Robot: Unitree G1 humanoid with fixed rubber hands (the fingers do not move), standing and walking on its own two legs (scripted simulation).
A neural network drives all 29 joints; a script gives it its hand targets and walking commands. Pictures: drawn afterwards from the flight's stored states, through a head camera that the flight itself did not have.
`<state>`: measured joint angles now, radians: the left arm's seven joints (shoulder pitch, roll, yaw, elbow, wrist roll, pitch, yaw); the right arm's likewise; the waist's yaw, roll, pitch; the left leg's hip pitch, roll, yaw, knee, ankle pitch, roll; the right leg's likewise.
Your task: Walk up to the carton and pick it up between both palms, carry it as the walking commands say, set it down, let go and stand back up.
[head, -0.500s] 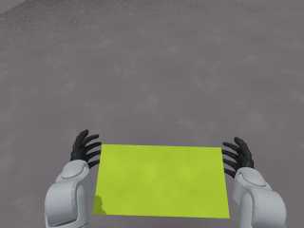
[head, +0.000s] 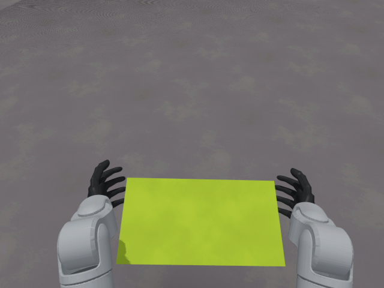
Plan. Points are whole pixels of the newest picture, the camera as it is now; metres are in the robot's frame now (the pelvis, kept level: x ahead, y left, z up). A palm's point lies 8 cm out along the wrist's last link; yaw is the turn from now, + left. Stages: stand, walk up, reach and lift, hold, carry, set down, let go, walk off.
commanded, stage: carry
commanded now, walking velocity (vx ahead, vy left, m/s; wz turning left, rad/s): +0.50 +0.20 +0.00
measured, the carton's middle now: (198, 223) +0.26 +0.00 -0.02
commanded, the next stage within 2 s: none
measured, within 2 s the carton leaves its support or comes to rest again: neither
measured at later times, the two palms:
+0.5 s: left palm (87, 87) +0.54 +0.27 +0.13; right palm (232, 82) +0.57 -0.09 +0.11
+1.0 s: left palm (86, 28) +0.89 +0.39 +0.11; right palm (190, 38) +0.86 +0.03 +0.09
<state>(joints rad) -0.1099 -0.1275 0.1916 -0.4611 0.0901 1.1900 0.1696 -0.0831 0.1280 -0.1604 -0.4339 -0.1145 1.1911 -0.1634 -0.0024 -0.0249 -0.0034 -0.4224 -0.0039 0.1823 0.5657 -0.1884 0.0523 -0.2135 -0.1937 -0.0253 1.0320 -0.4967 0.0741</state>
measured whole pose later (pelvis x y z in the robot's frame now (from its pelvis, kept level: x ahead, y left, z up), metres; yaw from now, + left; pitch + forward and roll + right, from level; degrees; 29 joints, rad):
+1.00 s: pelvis +0.64 +0.22 +0.01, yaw +0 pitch +3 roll +2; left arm -0.04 -0.13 0.15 -0.52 0.09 1.15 0.15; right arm 0.02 0.13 -0.14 -0.57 -0.10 1.18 -0.16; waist -0.03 0.03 -0.03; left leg -0.08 -0.08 0.16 0.37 -0.34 0.08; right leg -0.44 -0.07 -0.16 0.56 -0.23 0.00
